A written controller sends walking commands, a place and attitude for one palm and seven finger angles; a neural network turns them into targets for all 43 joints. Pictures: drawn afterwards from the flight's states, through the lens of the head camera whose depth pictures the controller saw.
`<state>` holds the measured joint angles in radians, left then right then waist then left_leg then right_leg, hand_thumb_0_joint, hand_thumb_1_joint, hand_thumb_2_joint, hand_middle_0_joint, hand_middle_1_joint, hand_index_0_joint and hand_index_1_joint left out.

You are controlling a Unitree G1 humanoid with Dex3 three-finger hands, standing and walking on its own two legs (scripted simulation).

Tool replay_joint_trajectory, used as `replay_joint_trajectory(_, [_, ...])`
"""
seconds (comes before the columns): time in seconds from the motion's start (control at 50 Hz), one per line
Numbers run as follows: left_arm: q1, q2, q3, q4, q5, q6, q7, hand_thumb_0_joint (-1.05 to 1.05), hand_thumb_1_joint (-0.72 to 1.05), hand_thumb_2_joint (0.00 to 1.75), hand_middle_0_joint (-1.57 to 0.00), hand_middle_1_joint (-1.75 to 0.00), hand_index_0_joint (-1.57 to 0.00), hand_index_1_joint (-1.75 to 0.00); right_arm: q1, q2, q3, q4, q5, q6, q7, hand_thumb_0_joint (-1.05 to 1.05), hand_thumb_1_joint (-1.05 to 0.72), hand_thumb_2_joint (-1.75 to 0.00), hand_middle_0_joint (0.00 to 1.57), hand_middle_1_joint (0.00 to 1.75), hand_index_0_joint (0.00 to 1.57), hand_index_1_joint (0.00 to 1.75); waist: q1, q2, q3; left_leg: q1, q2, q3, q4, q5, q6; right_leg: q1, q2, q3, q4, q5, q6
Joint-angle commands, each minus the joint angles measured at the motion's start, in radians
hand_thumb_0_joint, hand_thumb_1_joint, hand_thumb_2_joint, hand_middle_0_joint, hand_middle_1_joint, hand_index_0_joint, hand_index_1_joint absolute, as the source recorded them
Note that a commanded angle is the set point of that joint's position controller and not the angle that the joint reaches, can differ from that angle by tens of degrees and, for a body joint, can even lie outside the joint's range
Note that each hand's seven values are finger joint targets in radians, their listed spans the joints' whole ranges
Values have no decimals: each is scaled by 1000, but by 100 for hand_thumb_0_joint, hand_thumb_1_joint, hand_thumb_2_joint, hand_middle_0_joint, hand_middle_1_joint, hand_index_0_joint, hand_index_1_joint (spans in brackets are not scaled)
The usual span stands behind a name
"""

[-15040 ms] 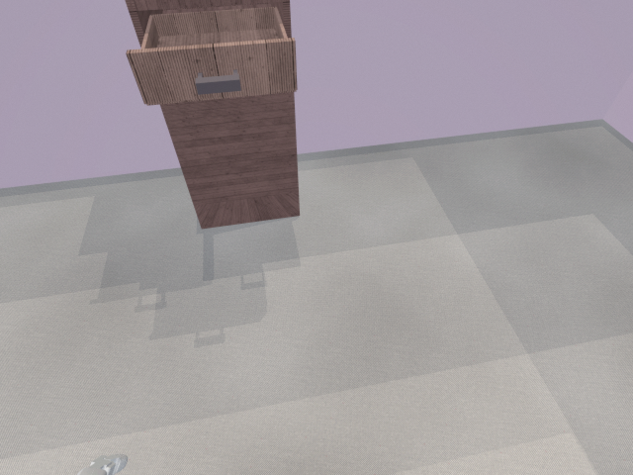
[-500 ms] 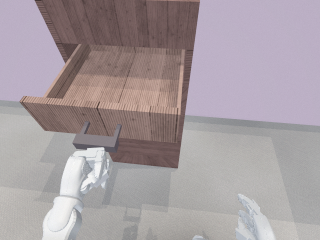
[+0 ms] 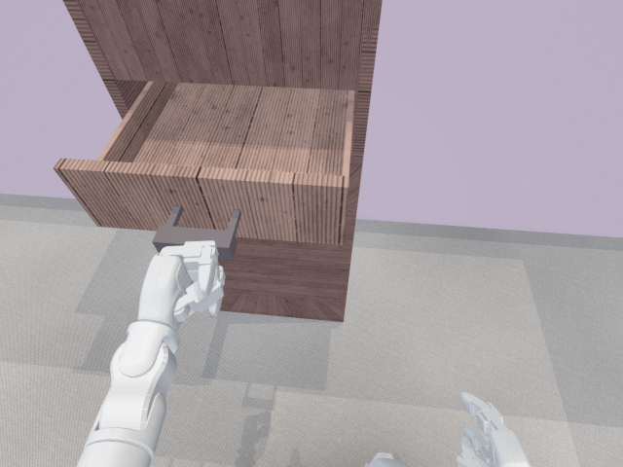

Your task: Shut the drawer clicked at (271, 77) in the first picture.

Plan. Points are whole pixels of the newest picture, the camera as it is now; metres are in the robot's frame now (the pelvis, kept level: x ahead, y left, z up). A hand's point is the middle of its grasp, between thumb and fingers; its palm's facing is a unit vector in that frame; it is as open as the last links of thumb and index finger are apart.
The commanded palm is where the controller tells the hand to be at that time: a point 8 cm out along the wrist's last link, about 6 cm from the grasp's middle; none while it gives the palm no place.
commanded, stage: push the drawer shut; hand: left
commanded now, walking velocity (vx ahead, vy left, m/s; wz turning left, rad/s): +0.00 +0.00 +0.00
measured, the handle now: (201, 228) +0.41 +0.17 +0.07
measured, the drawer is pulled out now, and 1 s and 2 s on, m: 0.20 0.09 0.00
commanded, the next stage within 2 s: none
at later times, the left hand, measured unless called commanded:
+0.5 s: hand (227, 249) +0.37 +0.13 +0.06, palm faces -0.06 -1.00 -0.05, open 3.1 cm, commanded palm +0.36 +0.18 +0.07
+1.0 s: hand (239, 215) +0.43 +0.12 +0.07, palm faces -0.06 -1.00 -0.03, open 3.3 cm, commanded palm +0.42 +0.17 +0.07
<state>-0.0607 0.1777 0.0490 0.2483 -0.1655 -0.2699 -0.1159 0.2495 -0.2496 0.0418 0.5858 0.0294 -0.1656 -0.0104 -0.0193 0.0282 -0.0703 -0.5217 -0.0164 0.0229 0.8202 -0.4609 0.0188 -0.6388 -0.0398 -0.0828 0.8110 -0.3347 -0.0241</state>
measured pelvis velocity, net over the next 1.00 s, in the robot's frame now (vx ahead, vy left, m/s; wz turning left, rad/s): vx -0.01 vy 0.00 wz -0.03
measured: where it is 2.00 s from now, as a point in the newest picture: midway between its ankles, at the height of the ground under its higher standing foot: outside the picture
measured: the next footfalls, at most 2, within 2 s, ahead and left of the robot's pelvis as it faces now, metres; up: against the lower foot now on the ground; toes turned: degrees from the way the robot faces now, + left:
none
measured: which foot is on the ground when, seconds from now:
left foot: down 0.00-1.00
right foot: down 0.00-1.00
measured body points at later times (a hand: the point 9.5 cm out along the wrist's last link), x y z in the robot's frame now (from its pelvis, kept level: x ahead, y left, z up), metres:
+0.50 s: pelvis -0.01 +0.00 +0.00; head +0.06 -0.01 +0.45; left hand +0.37 +0.18 +0.07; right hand +0.11 -0.25 -0.11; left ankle -0.03 +0.11 -0.70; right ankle +0.04 -0.11 -0.70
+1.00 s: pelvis -0.01 +0.00 +0.00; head +0.07 -0.01 +0.44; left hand +0.43 +0.17 +0.07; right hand +0.05 -0.26 -0.13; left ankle -0.03 +0.11 -0.70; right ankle +0.04 -0.11 -0.70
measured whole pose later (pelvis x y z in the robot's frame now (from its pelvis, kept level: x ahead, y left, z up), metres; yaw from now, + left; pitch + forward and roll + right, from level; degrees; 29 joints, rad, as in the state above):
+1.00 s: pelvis -0.01 +0.00 +0.00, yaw -2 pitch +13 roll +1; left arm -0.62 0.25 0.22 0.90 -0.13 -0.41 -0.13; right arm 0.35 -0.27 0.02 0.65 0.01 -0.06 0.01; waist -0.08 0.02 -0.07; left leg -0.62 0.00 0.05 0.83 -0.44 0.02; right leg -0.75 -0.02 -0.05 0.81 -0.30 -0.03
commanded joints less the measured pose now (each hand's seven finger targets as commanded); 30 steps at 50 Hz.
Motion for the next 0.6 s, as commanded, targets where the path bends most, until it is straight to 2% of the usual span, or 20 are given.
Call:
replay_joint_trajectory(0.0, [-309,111,79,-172,-18,-86,2,0,90,90,-140,-160,-140,-160,-28,-120,-53,-130,2,-44,-12,0,-90,-90,20,30,20,30,-14,-28,-249,-25,2,-32,-143,234,-16,290,11,60,-101,178,3])
replay_joint_trajectory(0.02, [-330,96,66,-160,-19,-87,2,0,90,90,-140,-160,-140,-160,-26,-119,-53,-129,3,-43,-11,0,-90,-90,20,30,20,30,-20,-33,-250,-19,1,-32,-144,235,-15,286,12,58,-102,181,3])
replay_joint_trajectory(0.04, [-352,112,76,-138,-17,-90,4,0,90,90,-140,-160,-140,-160,-20,-124,-55,-122,1,-41,-12,0,-90,-90,20,30,20,30,-28,-58,-249,-27,4,-34,-140,231,-11,284,13,62,-105,176,6])
replay_joint_trajectory(0.06, [-358,123,93,-135,-16,-96,5,0,90,90,-140,-160,-140,-160,-14,-123,-57,-121,1,-38,-11,0,-90,-90,20,30,20,30,-19,-44,-264,-22,1,-30,-142,243,-12,298,14,65,-103,192,4])
replay_joint_trajectory(0.1, [-383,102,74,-125,-17,-102,3,0,90,90,-140,-160,-140,-160,-10,-121,-57,-119,2,-35,-9,0,-90,-90,20,30,20,30,-23,-20,-274,-6,2,-29,-144,251,-16,291,14,61,-102,203,3])
replay_joint_trajectory(0.14, [-403,143,109,-85,-17,-107,7,0,90,90,-140,-160,-140,-160,1,-130,-60,-110,0,-29,-12,0,-90,-90,20,30,20,30,-28,-77,-266,-29,5,-30,-145,245,-12,302,16,63,-104,199,6])
replay_joint_trajectory(0.16, [-407,124,97,-77,-15,-112,4,0,90,90,-140,-160,-140,-160,0,-128,-59,-112,1,-26,-10,0,-90,-90,20,30,20,30,-24,-73,-271,-27,3,-27,-149,246,-11,309,16,66,-106,203,6])
replay_joint_trajectory(0.18, [-440,105,75,-89,-15,-118,1,0,90,90,-140,-160,-140,-160,0,-125,-61,-112,0,-27,-10,0,-90,-90,20,30,20,30,-30,-31,-286,-13,1,-24,-148,251,-13,304,15,68,-104,212,5])
replay_joint_trajectory(0.2, [-448,115,87,-80,-16,-120,2,0,90,90,-140,-160,-140,-160,5,-126,-63,-107,1,-26,-10,0,-90,-90,20,30,20,30,-29,-26,-288,-7,3,-25,-147,260,-15,303,15,66,-103,223,3])
replay_joint_trajectory(0.22, [-441,135,111,-46,-17,-118,4,0,90,90,-140,-160,-140,-160,9,-129,-63,-101,0,-22,-10,0,-90,-90,20,30,20,30,-25,-27,-282,-16,2,-21,-146,256,-15,306,15,69,-106,222,4])
replay_joint_trajectory(0.24, [-471,153,114,-22,-14,-120,4,0,90,90,-140,-160,-140,-160,15,-134,-60,-94,0,-16,-12,0,-90,-90,20,30,20,30,-38,-67,-260,-32,5,-25,-146,241,-11,298,16,69,-110,205,6])
replay_joint_trajectory(0.3, [-572,141,100,14,-10,-130,1,0,90,90,-140,-160,-140,-160,19,-131,-59,-86,2,-7,-13,0,-90,-90,20,30,20,30,-48,-32,-259,-28,3,-25,-151,216,-12,280,16,71,-113,181,5])
replay_joint_trajectory(0.32, [-574,144,110,37,-11,-130,2,0,90,90,-140,-160,-140,-160,21,-133,-61,-84,2,-5,-13,0,-90,-90,20,30,20,30,-42,-17,-271,-26,1,-22,-148,215,-12,282,16,75,-113,180,3])
replay_joint_trajectory(0.34, [-610,162,113,43,-8,-134,4,0,90,90,-140,-160,-140,-160,30,-137,-61,-78,1,-3,-14,0,-90,-90,20,30,20,30,-56,-42,-278,-27,2,-27,-144,223,-8,281,18,72,-108,187,5])
replay_joint_trajectory(0.36, [-607,159,120,61,-7,-137,3,0,90,90,-140,-160,-140,-160,36,-135,-62,-78,0,1,-13,0,-90,-90,20,30,20,30,-45,-31,-295,-21,2,-26,-147,237,-9,291,20,73,-106,201,4])
replay_joint_trajectory(0.4, [-665,144,103,76,-8,-143,2,0,90,90,-140,-160,-140,-160,44,-134,-64,-70,-1,3,-12,0,-90,-90,20,30,20,30,-59,-29,-317,-13,1,-24,-140,243,-10,288,19,74,-104,218,6])
replay_joint_trajectory(0.44, [-694,184,131,141,-5,-145,1,0,90,90,-140,-160,-140,-160,55,-143,-61,-63,-2,12,-14,0,-90,-90,20,30,20,30,-61,-65,-298,-42,3,-29,-141,228,-7,286,22,74,-103,203,6])
replay_joint_trajectory(0.46, [-726,167,120,162,-3,-149,-2,0,90,90,-140,-160,-140,-160,58,-139,-60,-59,-2,14,-13,0,-90,-90,20,30,20,30,-65,-55,-296,-40,1,-27,-143,225,-7,280,23,75,-103,203,6])
replay_joint_trajectory(0.5, [-738,179,144,196,-6,-155,-4,0,90,90,-140,-160,-140,-160,65,-140,-64,-55,-3,19,-11,0,-90,-90,20,30,20,30,-58,-31,-318,-38,-2,-20,-136,234,-8,288,21,81,-102,217,4])
replay_joint_trajectory(0.58, [-796,187,154,257,-8,-166,-15,0,90,90,-140,-160,-140,-160,85,-139,-62,-50,-6,31,-7,0,-90,-90,20,30,20,30,-64,-35,-335,-49,-2,-17,-132,253,-7,298,25,82,-94,252,3])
